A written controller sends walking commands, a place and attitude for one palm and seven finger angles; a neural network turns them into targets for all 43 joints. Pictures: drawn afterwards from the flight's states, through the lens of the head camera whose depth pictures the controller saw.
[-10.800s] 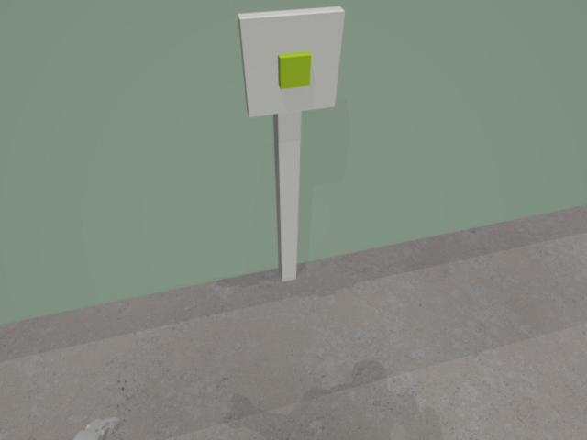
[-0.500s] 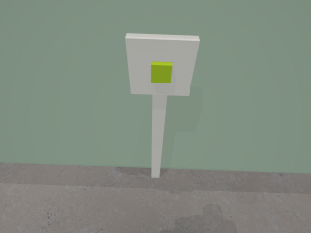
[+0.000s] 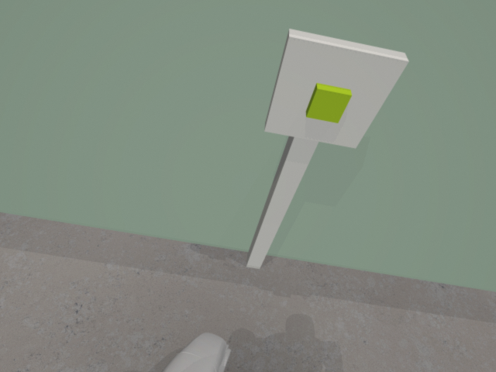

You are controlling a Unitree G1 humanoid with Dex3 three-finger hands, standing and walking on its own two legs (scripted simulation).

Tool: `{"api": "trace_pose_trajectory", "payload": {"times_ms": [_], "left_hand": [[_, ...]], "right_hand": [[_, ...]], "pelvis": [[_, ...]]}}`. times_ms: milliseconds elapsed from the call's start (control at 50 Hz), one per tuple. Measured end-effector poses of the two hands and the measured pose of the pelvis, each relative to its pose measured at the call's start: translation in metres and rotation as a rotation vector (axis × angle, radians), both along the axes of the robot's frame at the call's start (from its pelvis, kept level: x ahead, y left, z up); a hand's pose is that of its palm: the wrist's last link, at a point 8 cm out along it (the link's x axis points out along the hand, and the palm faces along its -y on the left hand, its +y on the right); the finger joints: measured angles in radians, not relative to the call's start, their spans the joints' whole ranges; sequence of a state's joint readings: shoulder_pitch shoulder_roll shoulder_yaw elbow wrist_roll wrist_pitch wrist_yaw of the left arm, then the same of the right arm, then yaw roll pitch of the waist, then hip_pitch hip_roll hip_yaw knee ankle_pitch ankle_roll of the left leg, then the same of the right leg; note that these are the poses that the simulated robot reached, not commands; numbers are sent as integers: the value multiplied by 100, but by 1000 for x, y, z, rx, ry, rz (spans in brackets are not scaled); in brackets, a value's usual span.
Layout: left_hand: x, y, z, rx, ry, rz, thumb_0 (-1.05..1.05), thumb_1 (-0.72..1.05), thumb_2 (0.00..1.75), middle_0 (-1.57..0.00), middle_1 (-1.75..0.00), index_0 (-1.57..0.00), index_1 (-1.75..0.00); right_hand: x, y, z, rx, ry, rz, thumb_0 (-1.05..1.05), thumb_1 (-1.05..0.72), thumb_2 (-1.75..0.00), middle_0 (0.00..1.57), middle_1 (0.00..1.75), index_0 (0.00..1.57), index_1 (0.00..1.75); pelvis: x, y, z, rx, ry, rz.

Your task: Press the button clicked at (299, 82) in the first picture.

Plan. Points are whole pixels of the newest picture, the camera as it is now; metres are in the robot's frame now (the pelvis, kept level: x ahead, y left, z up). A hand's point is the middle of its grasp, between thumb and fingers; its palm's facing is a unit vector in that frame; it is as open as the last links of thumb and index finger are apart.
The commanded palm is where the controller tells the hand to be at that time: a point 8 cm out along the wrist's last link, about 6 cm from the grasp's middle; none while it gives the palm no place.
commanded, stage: come to a stop and stand still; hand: left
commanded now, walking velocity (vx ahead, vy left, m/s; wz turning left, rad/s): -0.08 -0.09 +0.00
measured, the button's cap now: (327, 102) +0.58 -0.05 +0.14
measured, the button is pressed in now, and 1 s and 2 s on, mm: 0 0 0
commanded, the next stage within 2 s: look again from close up in 0.82 s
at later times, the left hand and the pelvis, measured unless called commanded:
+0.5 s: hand out of the picture +0.08 +0.26 -0.18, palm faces +0.05 -0.98 -0.20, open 7.4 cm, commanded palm none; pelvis +0.01 +0.06 -0.01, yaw +1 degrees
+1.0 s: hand out of the picture +0.00 +0.24 -0.16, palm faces +0.07 -0.98 -0.18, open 7.3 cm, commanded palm none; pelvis -0.01 +0.07 +0.02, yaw +2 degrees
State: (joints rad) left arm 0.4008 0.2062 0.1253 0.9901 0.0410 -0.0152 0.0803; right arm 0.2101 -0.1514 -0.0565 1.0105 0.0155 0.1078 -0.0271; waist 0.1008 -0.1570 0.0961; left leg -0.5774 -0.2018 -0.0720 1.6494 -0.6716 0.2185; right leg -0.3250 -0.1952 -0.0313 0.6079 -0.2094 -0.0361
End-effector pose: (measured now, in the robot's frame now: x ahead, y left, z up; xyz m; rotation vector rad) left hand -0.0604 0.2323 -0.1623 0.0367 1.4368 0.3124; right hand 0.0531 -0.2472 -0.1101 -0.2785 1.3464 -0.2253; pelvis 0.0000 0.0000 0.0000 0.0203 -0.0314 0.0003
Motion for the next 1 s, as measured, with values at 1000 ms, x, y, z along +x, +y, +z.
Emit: {"api": "trace_pose_trajectory", "payload": {"times_ms": [1000], "left_hand": [[54,59,35,-20,-82,-140,1,92,90,-19,-30,-20,-30]], "right_hand": [[-11,87,-10,122,-98,40,1,-95,-89,20,30,21,30]], "pelvis": [[-8,66,17,-16,11,29]]}}
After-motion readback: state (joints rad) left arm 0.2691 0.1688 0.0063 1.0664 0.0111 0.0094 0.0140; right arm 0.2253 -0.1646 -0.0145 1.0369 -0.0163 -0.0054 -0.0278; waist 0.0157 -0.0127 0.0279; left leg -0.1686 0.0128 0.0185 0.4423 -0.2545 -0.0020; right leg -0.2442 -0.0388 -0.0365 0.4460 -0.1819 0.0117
